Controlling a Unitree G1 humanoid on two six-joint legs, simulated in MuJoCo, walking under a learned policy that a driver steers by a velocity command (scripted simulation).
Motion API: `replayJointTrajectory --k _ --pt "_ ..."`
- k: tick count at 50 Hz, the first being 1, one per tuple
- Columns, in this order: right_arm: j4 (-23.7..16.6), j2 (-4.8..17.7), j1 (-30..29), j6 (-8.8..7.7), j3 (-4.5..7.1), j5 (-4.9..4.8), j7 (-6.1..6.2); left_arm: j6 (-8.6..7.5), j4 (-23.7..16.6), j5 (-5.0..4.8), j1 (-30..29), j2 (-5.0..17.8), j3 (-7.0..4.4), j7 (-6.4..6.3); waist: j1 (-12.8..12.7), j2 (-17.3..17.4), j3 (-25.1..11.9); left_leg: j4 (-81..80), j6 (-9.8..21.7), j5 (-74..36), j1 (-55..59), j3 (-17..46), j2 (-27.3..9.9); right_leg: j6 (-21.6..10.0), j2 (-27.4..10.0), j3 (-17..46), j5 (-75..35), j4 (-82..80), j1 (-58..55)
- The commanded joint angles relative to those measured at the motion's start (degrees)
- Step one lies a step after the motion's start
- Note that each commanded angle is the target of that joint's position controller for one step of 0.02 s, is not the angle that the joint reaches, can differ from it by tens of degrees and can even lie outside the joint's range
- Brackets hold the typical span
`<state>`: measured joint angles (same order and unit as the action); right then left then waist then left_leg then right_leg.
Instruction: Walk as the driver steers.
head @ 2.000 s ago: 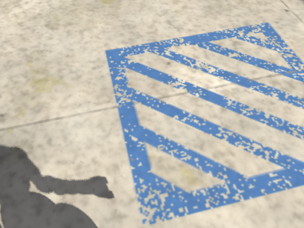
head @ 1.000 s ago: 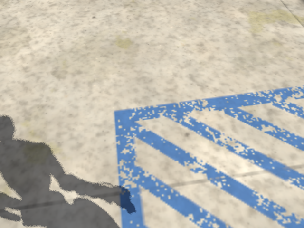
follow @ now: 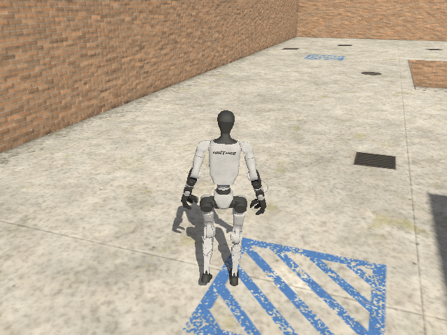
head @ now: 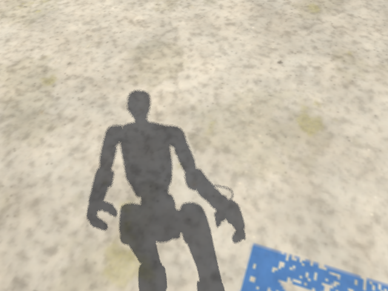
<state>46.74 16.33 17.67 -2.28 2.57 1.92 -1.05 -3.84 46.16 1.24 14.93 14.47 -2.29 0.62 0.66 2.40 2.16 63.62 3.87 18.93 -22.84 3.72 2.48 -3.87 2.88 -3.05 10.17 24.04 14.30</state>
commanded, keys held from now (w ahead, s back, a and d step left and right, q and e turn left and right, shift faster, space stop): w+e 1.00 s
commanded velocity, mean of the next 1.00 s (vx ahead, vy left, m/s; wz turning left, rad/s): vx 0.50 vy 0.00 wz -0.44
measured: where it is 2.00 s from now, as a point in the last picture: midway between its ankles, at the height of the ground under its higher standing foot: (303, 185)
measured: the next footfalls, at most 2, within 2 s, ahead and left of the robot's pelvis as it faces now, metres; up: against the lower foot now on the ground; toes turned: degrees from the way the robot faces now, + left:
left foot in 0.34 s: +0.33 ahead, +0.11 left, +0.00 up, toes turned -8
right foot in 0.86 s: +0.52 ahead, -0.18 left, +0.00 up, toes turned -31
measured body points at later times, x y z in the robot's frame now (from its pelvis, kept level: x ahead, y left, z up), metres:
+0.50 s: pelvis +0.25 +0.03 +0.00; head +0.28 +0.05 +0.45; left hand +0.36 +0.29 -0.14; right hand +0.32 -0.25 -0.10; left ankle +0.29 +0.11 -0.74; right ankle +0.17 -0.08 -0.66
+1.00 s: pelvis +0.47 -0.10 -0.01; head +0.50 -0.12 +0.44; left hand +0.72 +0.07 -0.12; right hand +0.39 -0.35 -0.14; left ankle +0.45 +0.08 -0.64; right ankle +0.49 -0.16 -0.74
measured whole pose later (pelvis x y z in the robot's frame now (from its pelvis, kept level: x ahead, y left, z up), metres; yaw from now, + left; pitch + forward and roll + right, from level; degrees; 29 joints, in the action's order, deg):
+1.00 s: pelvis +0.47 -0.10 -0.01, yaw -31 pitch +0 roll +0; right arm 47.1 14.3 16.3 -3.3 2.2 1.5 -0.2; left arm -0.5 44.8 0.8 10.5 15.9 -3.7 1.0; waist 1.8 0.6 4.1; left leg 69.1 -0.6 20.9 -21.8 -1.9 -5.1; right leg -7.1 6.2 -3.1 11.5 29.6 18.7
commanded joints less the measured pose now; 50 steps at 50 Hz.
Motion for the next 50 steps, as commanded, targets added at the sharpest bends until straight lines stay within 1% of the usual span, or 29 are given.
replayJointTrajectory --k 1,4,7,11,14,15,16,17,18,19,20,21,23,27,31,34,37,39,40,41,42,43,44,45,46,47,48,49,50 --pt "-2.6 3.4 2.6 0.26 0.55 0.96 -0.70 -1.81 -0.3 -1.04 4.0 5.9 -1.24 0.35 0.8 -7.6 -2.0 -1.6 -1.4 -2.5 -8.3 -0.7 -4.3 -8.1 -14.4 16.6 -13.4 -13.4 -7.4" --pt "-5.2 2.1 -5.6 0.17 -0.32 0.95 -0.98 -1.55 1.4 -1.33 6.8 6.4 -1.45 0.28 -0.6 -6.9 0.3 -9.2 -3.8 -7.3 -13.0 -3.2 -6.4 -9.3 -13.0 14.8 -14.3 -15.7 -7.6" --pt "-7.2 0.7 -12.6 -0.17 -1.33 0.40 -1.17 -1.13 2.8 -1.33 9.2 7.1 -1.79 0.16 -2.2 -7.0 1.2 -20.3 -5.3 -13.1 -11.1 -4.7 -5.8 -8.3 -10.9 12.9 -15.8 -15.3 -6.8" --pt "-8.7 1.4 -18.1 -0.70 -1.60 -0.28 -0.66 -0.69 4.0 -0.94 12.2 8.3 -2.24 -0.02 -3.9 -7.0 0.3 -27.9 -5.3 -15.6 -6.9 -5.1 -3.8 -7.4 -11.7 14.3 -20.7 -11.3 -8.9" --pt "-8.7 3.2 -16.2 -1.44 -1.00 -0.54 0.05 -0.28 3.5 -0.54 10.7 9.6 -2.81 -0.40 -2.0 -7.6 -0.6 -32.2 -3.8 -11.1 -0.8 -3.9 -3.0 -6.1 -13.2 17.5 -21.5 -6.7 -9.5" --pt "-7.5 4.0 -12.2 -1.85 -0.59 -0.50 0.42 -0.19 3.2 -0.60 9.5 10.1 -2.99 -0.45 0.0 -7.2 -1.8 -35.1 -3.0 -10.0 5.1 -4.2 -2.0 -5.3 -12.5 17.7 -23.0 -3.0 -8.5" --pt "-5.3 5.7 -5.4 -2.61 0.20 0.08 1.06 -0.25 3.0 -0.91 9.1 9.3 -2.83 -0.30 2.9 -4.2 -5.4 -38.5 -1.6 -10.5 15.2 -3.2 -2.8 -4.0 -9.4 15.6 -23.1 5.8 -5.8" --pt "-4.5 10.0 3.6 -3.26 1.36 1.51 1.95 -0.54 1.0 -1.48 8.0 6.6 -2.13 -0.06 6.6 2.2 -12.9 -40.9 1.4 -1.8 27.7 8.2 -14.3 -2.5 -5.3 12.1 -12.4 20.8 1.5" --pt "-4.8 15.1 5.2 -2.45 2.61 2.08 2.27 -0.31 -1.0 -2.89 13.0 1.2 -1.08 -0.31 4.5 13.8 -17.7 -46.8 6.1 6.2 38.7 29.7 -28.0 -0.9 2.8 5.4 19.1 35.8 18.2" --pt "-4.9 11.6 3.1 -1.58 2.27 0.79 2.08 0.73 0.2 -1.13 13.3 6.4 -2.11 -0.72 3.1 8.8 -14.4 -49.0 7.9 12.3 33.3 35.4 -28.2 -1.5 -0.4 6.7 20.3 42.8 23.1" --pt "-5.5 6.5 -0.8 -1.53 1.00 0.31 1.85 1.21 0.6 -0.50 10.2 7.0 -2.50 -0.34 1.8 2.8 -7.2 -49.9 6.9 11.9 26.9 27.4 -25.1 -1.7 -3.1 7.8 15.1 43.9 23.7" --pt "-5.4 4.1 -3.1 -1.86 0.45 0.03 1.62 1.38 0.4 -0.45 8.0 5.5 -2.30 0.25 1.0 1.6 -3.2 -51.5 5.8 4.2 21.6 19.3 -22.1 -1.0 -4.8 7.4 11.3 42.3 22.6" --pt "-4.5 2.5 -3.5 -2.66 0.04 -0.21 1.79 2.54 0.4 0.51 7.1 4.8 -2.41 1.14 -0.7 4.4 -1.3 -53.2 3.7 -7.0 17.1 9.2 -18.1 0.3 -6.6 6.5 8.4 40.3 20.0" --pt "-2.5 3.5 -0.6 -4.16 0.69 -1.07 1.61 3.92 -1.6 0.70 2.2 3.5 -2.19 2.34 -1.2 2.8 -1.3 -55.0 4.6 -18.5 17.8 0.7 -17.8 1.8 -7.4 5.6 2.5 40.1 23.3" --pt "-0.6 3.6 2.0 -3.96 0.99 -0.80 1.51 4.07 -4.4 0.67 -5.5 3.0 -1.68 3.21 -0.2 2.0 0.8 -55.8 4.9 -22.2 19.4 -6.0 -17.0 2.8 -7.8 4.4 -4.4 32.8 27.5" --pt "0.4 4.4 3.1 -3.82 1.26 -0.73 1.51 3.76 -6.4 0.66 -11.3 2.1 -0.80 3.87 1.0 2.2 2.1 -55.5 4.1 -23.9 19.4 -10.7 -16.4 2.2 -7.5 1.5 -9.3 22.9 24.3" --pt "1.8 5.8 5.6 -3.34 1.72 -0.71 1.82 3.65 -8.5 0.89 -15.9 2.4 -0.47 4.30 2.2 2.0 3.3 -54.2 3.4 -27.4 22.9 -13.2 -17.8 0.1 -6.7 -1.7 -7.1 16.4 22.2" --pt "2.8 6.6 6.7 -2.61 1.93 -0.66 2.08 3.67 -9.3 1.17 -16.9 2.9 -0.58 4.17 2.2 2.2 3.2 -50.8 2.7 -35.2 26.2 -15.2 -18.4 -1.7 -5.1 -3.7 -2.8 13.5 20.3" --pt "3.1 7.3 6.8 -2.24 2.06 -0.62 2.24 3.70 -9.3 1.30 -16.1 3.2 -0.76 3.91 1.6 2.7 2.3 -47.3 2.3 -44.4 27.5 -16.4 -18.5 -2.9 -3.4 -4.9 0.2 12.5 17.7" --pt "3.4 8.4 6.9 -1.80 2.30 -0.62 2.39 3.66 -8.8 1.43 -13.9 3.8 -1.09 3.53 0.4 3.5 0.5 -42.0 2.0 -54.0 28.5 -17.4 -18.6 -4.2 -1.2 -6.0 3.6 11.9 14.0" --pt "3.5 9.3 6.9 -1.22 2.48 -0.64 2.46 3.34 -7.5 1.47 -8.9 4.7 -1.69 3.08 -1.9 3.5 -2.7 -33.5 1.8 -59.7 28.5 -18.1 -18.5 -5.7 1.2 -6.4 5.8 10.4 8.3" --pt "3.1 9.5 6.2 -0.73 2.44 -0.91 2.44 2.74 -4.7 1.84 0.2 6.1 -2.66 2.37 -6.0 1.5 -7.9 -20.7 0.7 -55.4 23.9 -19.3 -17.5 -7.5 3.0 -5.5 3.6 5.9 -3.7" --pt "1.3 7.4 6.5 -0.78 1.81 -0.57 2.28 2.54 -2.3 2.31 9.2 11.0 -4.42 1.31 -9.2 -4.4 -14.4 -3.5 -1.2 -34.8 11.0 -19.2 -15.8 -10.3 -6.3 7.9 10.5 3.5 -18.9" --pt "-3.2 1.4 7.6 -1.19 0.69 -0.68 0.97 2.84 -3.6 1.11 6.3 17.8 -5.82 0.70 -4.4 -17.3 -17.8 15.2 -4.9 13.8 -14.6 -14.5 -3.7 -18.5 -22.0 39.4 9.8 -2.4 -33.7" --pt "-4.6 6.5 -0.9 -1.73 1.65 -0.21 0.89 3.51 -3.9 -0.35 8.7 16.4 -5.73 0.37 -8.5 -6.8 -16.8 17.8 -4.6 10.3 -20.7 -3.3 -4.0 -18.1 -22.1 43.2 5.6 -7.4 -32.5" --pt "-5.6 5.6 -3.3 -2.41 1.35 -1.22 0.66 3.57 -2.9 -0.53 5.7 14.4 -5.15 -0.12 -6.2 -5.3 -8.9 15.1 -3.9 3.5 -22.3 -2.7 -6.9 -16.8 -20.8 33.5 -1.7 -7.5 -26.0" --pt "-4.7 5.0 -2.1 -2.88 1.06 -1.23 0.83 3.26 -2.7 -0.78 3.3 11.3 -4.34 -0.23 -3.5 -2.4 -4.5 9.4 -3.8 0.0 -18.6 -2.8 -8.8 -14.7 -18.0 27.8 -10.1 -8.0 -18.1" --pt "-4.1 4.9 -1.3 -2.37 1.11 -0.48 0.92 2.83 -3.0 -0.96 0.9 9.7 -3.86 -0.37 -1.2 -1.9 -2.6 6.0 -4.2 -0.5 -14.8 -2.5 -9.7 -13.0 -14.8 23.3 -15.4 -8.6 -12.7" --pt "-3.7 4.6 0.7 -1.33 1.02 0.43 0.85 2.42 -3.3 -1.23 -0.7 8.4 -3.35 -0.44 0.6 -2.7 -3.0 4.0 -4.9 -0.7 -11.1 -2.2 -10.1 -12.4 -12.9 20.4 -18.1 -9.5 -9.3"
